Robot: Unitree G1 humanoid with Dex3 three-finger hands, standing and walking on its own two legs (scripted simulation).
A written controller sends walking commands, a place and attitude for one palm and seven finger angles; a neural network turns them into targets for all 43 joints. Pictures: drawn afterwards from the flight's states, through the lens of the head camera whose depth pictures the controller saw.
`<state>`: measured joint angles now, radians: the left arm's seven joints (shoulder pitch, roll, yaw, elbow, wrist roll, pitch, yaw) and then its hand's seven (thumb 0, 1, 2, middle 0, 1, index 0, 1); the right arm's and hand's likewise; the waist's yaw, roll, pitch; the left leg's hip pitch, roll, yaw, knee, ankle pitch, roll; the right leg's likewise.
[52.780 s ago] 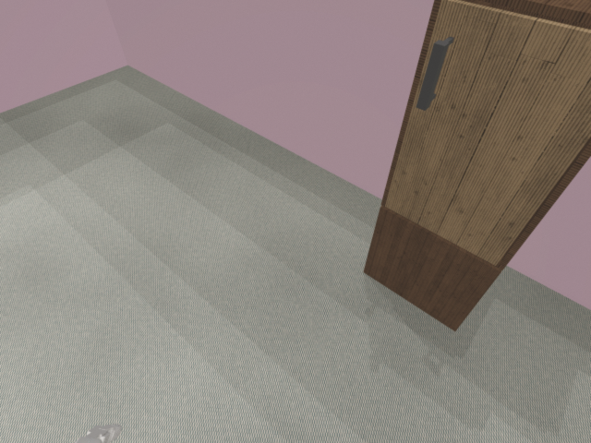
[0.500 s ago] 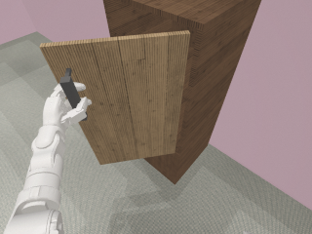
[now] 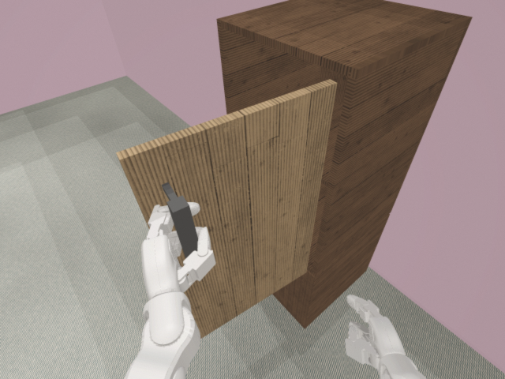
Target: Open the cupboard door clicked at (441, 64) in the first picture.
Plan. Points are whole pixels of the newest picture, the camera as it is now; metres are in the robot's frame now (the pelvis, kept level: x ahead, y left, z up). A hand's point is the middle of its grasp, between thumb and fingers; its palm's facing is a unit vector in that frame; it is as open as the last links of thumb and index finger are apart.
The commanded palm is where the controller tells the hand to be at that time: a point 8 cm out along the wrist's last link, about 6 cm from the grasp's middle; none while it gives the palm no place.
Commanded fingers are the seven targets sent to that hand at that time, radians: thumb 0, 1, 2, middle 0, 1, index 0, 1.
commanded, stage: pull the door open along its arc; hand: left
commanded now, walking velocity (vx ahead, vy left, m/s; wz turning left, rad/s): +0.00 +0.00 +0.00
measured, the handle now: (182, 227) +0.30 +0.14 +0.12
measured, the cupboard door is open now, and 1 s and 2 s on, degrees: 83 88 93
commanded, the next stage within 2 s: open thumb and fingers to let go in 0.18 s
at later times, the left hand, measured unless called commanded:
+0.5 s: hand (218, 268) +0.24 +0.07 +0.12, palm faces +0.40 -0.92 +0.01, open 7.0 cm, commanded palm +0.18 +0.10 +0.12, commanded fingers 0.00 0.06 0.54 -0.34 -1.26 -0.34 -1.26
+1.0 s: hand (208, 268) +0.23 +0.08 +0.12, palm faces +0.29 -0.96 +0.01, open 14.5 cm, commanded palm +0.18 +0.11 +0.12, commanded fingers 0.00 -0.50 0.30 -0.17 -0.45 -0.17 -0.45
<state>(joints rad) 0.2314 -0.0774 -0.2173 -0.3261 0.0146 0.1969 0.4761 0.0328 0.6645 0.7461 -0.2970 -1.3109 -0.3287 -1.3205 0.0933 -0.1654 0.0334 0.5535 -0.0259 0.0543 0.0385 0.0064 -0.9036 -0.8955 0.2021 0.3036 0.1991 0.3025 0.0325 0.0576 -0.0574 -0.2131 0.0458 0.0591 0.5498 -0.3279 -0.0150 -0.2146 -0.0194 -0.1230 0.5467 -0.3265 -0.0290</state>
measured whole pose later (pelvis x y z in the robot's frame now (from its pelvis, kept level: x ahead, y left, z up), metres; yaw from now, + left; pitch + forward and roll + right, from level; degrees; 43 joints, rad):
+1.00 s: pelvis -0.03 +0.01 +0.00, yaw -1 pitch -4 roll -1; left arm 0.20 -0.04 -0.30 -0.28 0.02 0.15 0.53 0.00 -0.47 0.31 -0.28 -0.90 -0.27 -0.90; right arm 0.10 -0.17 0.03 0.60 -0.02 0.07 0.03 0.01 -0.90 -0.90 0.20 0.30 0.20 0.30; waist 0.03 0.06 -0.02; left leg -0.21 0.02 0.01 0.59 -0.32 0.00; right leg -0.20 -0.02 -0.10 0.56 -0.30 -0.02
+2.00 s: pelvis -0.01 +0.01 -0.01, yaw -2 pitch -1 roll +0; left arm 0.69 0.11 -0.18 -0.60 -0.08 -0.02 0.03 -0.01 -0.50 0.30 -0.17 -0.32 -0.17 -0.31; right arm 0.23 -0.20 0.03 0.44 0.03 -0.07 0.00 0.01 -0.90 -0.90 0.20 0.30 0.20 0.30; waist 0.03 0.06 -0.05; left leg -0.26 0.03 0.02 0.66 -0.38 -0.01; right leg -0.27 -0.01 -0.09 0.65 -0.36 -0.03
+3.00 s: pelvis -0.01 +0.03 -0.01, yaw -1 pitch +0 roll -1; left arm 0.67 0.24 0.11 -0.63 -0.24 0.05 -0.13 -0.01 -0.48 0.31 -0.15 -0.31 -0.15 -0.31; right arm 0.26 -0.21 0.05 0.54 0.06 -0.24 -0.06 0.01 -0.90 -0.90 0.20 0.30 0.20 0.30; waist 0.04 0.06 -0.07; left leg -0.30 0.02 0.01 0.70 -0.39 0.01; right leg -0.28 -0.03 -0.10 0.64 -0.35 0.00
